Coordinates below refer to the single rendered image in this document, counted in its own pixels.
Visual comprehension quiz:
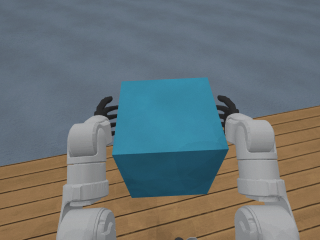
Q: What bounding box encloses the carton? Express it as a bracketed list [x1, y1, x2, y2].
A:
[112, 77, 229, 198]

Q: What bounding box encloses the robot right upper arm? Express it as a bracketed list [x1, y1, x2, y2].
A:
[234, 205, 299, 240]

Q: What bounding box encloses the robot right hand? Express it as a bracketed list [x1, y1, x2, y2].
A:
[216, 95, 239, 136]

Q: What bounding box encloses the robot right forearm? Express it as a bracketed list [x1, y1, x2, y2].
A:
[225, 113, 300, 240]

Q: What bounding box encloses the robot left hand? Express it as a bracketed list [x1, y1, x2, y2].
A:
[94, 96, 119, 136]

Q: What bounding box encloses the robot left forearm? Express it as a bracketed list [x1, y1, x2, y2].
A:
[56, 115, 113, 240]

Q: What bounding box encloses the robot left upper arm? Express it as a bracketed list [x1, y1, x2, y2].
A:
[57, 207, 117, 240]

